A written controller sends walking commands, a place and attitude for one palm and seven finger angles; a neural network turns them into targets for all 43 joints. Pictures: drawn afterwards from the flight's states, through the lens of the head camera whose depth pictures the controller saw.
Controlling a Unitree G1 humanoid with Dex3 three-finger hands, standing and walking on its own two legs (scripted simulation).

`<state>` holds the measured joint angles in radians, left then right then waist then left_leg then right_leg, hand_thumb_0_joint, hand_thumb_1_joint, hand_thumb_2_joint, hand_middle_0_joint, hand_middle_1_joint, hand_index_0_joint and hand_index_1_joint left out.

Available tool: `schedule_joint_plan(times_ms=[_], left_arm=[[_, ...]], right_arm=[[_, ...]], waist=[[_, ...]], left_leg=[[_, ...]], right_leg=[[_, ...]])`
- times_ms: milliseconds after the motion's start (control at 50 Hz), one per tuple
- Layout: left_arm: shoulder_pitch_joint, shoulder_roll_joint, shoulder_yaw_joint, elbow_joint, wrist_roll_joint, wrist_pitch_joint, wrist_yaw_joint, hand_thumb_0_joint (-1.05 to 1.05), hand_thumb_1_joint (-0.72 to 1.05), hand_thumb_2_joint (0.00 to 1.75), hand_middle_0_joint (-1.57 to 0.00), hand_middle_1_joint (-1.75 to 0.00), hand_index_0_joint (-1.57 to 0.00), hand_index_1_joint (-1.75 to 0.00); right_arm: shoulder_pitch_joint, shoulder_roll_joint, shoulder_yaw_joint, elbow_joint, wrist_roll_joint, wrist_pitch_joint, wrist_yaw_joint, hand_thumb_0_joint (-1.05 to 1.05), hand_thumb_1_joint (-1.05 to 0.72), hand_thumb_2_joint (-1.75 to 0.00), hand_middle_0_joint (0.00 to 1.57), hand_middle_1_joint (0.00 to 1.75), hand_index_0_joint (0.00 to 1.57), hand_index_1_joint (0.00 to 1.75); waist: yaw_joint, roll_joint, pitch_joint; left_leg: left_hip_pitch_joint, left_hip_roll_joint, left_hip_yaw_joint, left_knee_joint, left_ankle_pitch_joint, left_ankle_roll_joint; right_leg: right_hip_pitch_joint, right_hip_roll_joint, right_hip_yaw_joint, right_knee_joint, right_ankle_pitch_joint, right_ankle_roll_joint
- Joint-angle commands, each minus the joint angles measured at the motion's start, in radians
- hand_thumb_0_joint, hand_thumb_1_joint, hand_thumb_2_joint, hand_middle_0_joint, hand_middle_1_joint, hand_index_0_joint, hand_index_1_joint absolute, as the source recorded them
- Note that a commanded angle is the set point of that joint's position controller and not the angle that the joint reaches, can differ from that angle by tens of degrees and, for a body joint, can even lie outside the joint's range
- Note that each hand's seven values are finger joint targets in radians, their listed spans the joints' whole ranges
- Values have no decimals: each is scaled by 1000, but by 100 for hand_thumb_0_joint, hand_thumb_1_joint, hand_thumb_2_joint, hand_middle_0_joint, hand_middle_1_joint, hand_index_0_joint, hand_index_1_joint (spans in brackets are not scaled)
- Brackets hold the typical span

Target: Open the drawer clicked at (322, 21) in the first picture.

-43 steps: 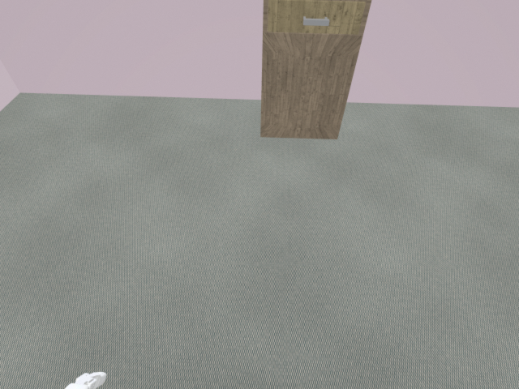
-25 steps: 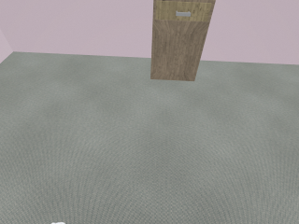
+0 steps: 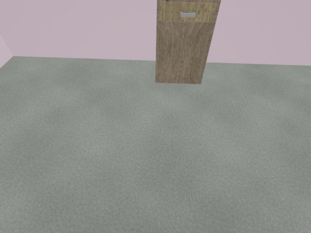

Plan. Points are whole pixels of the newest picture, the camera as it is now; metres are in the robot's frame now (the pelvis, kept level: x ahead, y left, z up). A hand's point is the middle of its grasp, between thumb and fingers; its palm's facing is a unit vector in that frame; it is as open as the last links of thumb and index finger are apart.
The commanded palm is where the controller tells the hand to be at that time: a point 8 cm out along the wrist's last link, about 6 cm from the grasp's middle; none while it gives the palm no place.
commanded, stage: look at it before walking up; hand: left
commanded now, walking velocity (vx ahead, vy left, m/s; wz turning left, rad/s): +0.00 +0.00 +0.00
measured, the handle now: (187, 14) +1.69 -0.17 -0.06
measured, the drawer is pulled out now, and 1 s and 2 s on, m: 0.00 0.00 0.00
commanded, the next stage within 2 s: walk to a spot facing it in 0.58 s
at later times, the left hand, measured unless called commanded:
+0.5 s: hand out of the picture +0.07 +0.25 -0.16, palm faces -0.03 -0.94 -0.33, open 7.4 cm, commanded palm none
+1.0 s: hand out of the picture +0.08 +0.18 -0.17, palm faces -0.13 -0.96 -0.24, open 7.4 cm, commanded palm none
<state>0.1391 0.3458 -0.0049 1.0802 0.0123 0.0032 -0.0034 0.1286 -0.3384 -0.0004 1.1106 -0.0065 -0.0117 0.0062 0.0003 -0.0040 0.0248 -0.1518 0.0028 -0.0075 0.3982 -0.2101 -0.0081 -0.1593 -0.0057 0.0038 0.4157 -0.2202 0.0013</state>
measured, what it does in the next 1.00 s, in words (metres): shifts its weight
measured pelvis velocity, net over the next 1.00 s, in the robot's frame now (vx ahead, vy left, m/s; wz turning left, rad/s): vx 0.04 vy -0.03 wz -0.16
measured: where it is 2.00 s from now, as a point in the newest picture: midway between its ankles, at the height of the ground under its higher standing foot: (181, 208)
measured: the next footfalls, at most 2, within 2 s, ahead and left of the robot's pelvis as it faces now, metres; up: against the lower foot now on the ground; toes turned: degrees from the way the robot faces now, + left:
left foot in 1.58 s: +0.46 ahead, -0.04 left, +0.00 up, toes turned -13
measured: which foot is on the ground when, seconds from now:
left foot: down 0.00-1.00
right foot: down 0.00-1.00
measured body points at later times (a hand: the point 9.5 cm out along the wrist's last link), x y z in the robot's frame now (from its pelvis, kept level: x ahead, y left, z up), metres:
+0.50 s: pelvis +0.00 +0.00 +0.00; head +0.00 +0.00 +0.45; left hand +0.08 +0.29 -0.13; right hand +0.08 -0.30 -0.13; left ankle +0.00 +0.13 -0.74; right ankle +0.00 -0.12 -0.74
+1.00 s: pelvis +0.04 -0.03 -0.01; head +0.05 -0.04 +0.44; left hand +0.08 +0.23 -0.15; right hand +0.03 -0.29 -0.17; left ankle +0.01 +0.13 -0.74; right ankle +0.03 -0.12 -0.72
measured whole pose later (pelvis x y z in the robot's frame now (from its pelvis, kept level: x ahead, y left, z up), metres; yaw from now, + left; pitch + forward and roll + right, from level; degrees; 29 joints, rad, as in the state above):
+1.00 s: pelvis +0.04 -0.03 -0.01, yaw -9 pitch -1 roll +2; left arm 0.30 0.24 0.03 1.04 0.03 0.04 -0.05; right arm 0.26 -0.24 -0.03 1.06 -0.02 -0.03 0.00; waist 0.01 0.00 0.02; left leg -0.10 0.07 0.14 0.46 -0.34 -0.04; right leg -0.35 -0.02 -0.04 0.77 -0.45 0.00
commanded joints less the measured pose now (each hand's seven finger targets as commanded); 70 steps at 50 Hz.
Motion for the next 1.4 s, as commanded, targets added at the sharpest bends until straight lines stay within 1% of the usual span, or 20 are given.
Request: schedule_joint_plan(times_ms=[0,660,700,740,800,840,860,900,940,980,1000,1020,1040,1060,1080,1120,1160,1220,1260,1380], left_arm=[[-43,200,40,-60,-1,-26,13,0,90,90,-20,-30,-20,-30],[-40,201,38,-50,-2,-30,14,0,90,90,-20,-30,-20,-30],[24,91,19,-28,-1,-9,15,0,90,90,-20,-30,-20,-30],[51,84,24,-34,5,9,5,0,90,90,-20,-30,-20,-30],[66,84,43,-78,11,16,-13,0,90,90,-20,-30,-20,-30],[65,48,50,-110,10,10,-23,0,90,90,-20,-30,-20,-30],[35,30,53,-134,10,7,-26,0,90,90,-20,-30,-20,-30],[1,13,62,-169,11,-1,-35,0,90,90,-20,-30,-20,-30],[27,-18,65,-173,10,-11,-42,0,90,90,-20,-30,-20,-30],[158,-44,70,-131,9,-15,-45,0,90,90,-20,-30,-20,-30],[286,-32,78,-88,13,-21,-42,0,90,90,-20,-30,-20,-30],[420,76,99,-52,21,-37,-26,0,90,90,-20,-30,-20,-30],[487,151,113,-39,9,-47,-9,0,90,90,-20,-30,-20,-30],[470,129,110,-47,-1,-49,7,0,90,90,-20,-30,-20,-30],[407,90,102,-58,0,-55,8,0,90,90,-20,-30,-20,-30],[312,22,83,-82,4,-61,10,0,90,90,-20,-30,-20,-30],[319,-17,71,-74,7,-74,10,0,90,90,-20,-30,-20,-30],[359,-36,67,-46,7,-87,14,0,90,90,-20,-30,-20,-30],[382,-48,65,-34,6,-92,18,0,90,90,-20,-30,-20,-30],[440,-82,57,5,11,-96,38,0,90,90,-20,-30,-20,-30]], right_arm=[[-60,-205,-38,-69,-4,-21,-17,0,-90,-90,20,30,20,30],[-60,-208,-35,-60,-2,-22,-19,0,-90,-90,20,30,20,30],[-1,-95,-11,-36,-10,-7,-17,0,-90,-90,20,30,20,30],[33,-92,-18,-41,-15,5,-16,0,-90,-90,20,30,20,30],[62,-131,-42,-68,-19,8,-16,0,-90,-90,20,30,20,30],[110,-174,-65,-80,-16,0,-19,0,-90,-90,20,30,20,30],[129,-180,-77,-84,-14,-10,-21,0,-90,-90,20,30,20,30],[153,-157,-81,-90,-16,-27,-23,0,-90,-90,20,30,20,30],[129,-129,-81,-97,-20,-33,-24,0,-90,-90,20,30,20,30],[84,-113,-77,-108,-20,-33,-23,0,-90,-90,20,30,20,30],[69,-95,-76,-112,-18,-31,-21,0,-90,-90,20,30,20,30],[58,-33,-62,-138,-5,-29,-12,0,-90,-90,20,30,20,30],[3,22,-46,-197,-7,-39,-3,0,-90,-90,20,30,20,30],[-24,-13,-55,-203,-12,-43,-3,0,-90,-90,20,30,20,30],[-30,-8,-61,-187,-9,-47,-1,0,-90,-90,20,30,20,30],[-3,14,-65,-154,-17,-42,2,0,-90,-90,20,30,20,30],[47,48,-62,-128,-22,-29,4,0,-90,-90,20,30,20,30],[65,73,-66,-124,-20,-20,8,0,-90,-90,20,30,20,30],[45,82,-65,-140,-19,-18,10,0,-90,-90,20,30,20,30],[-112,107,-55,-205,-14,-31,19,0,-90,-90,20,30,20,30]], waist=[[4,-1,-33],[1,10,-51],[1,2,-56],[0,0,-7],[-7,55,81],[-27,162,109],[-38,189,112],[-41,165,106],[-18,146,84],[43,115,40],[100,44,-9],[153,-251,-54],[161,-417,-26],[145,-268,-18],[117,-206,32],[57,-61,74],[25,-22,63],[11,-58,46],[12,-70,36],[53,-87,91]], left_leg=[[-14,108,-100,-80,69,39],[31,118,-89,-87,138,32],[38,115,-52,-58,29,13],[9,116,-42,-54,-183,18],[-26,165,-97,-102,-413,52],[12,290,-227,-195,-507,122],[51,361,-266,-235,-438,168],[112,386,-216,-213,-251,191],[85,369,-107,-151,-95,163],[-39,305,27,-13,-62,105],[-134,243,92,171,-107,66],[-355,130,191,491,-235,7],[-564,38,151,750,-397,-17],[-590,83,38,799,-321,-1],[-588,119,24,814,-217,5],[-532,146,18,805,-109,-11],[-503,139,36,779,-33,-27],[-542,129,47,751,28,-42],[-575,125,53,726,57,-49],[-620,116,92,540,66,-40]], right_leg=[[-13,-112,109,-93,41,-33],[10,-115,103,-102,134,-32],[-11,-100,112,-91,15,-21],[-86,-77,136,-84,-196,-31],[-219,-18,124,7,-323,-41],[-325,45,17,236,-255,-25],[-390,19,-17,375,-250,-15],[-463,-45,3,438,-273,-7],[-379,-72,-24,365,-262,-6],[-128,-40,-88,211,-150,-9],[56,-4,-107,106,-55,-18],[232,-162,173,-62,-201,-77],[237,-375,611,-232,-197,-166],[237,-372,610,-238,-188,-213],[162,-341,547,-236,-180,-208],[45,-298,433,-226,-117,-197],[29,-245,314,-217,83,-168],[83,-202,228,-200,254,-145],[124,-184,195,-188,337,-137],[206,-184,194,-177,517,-167]])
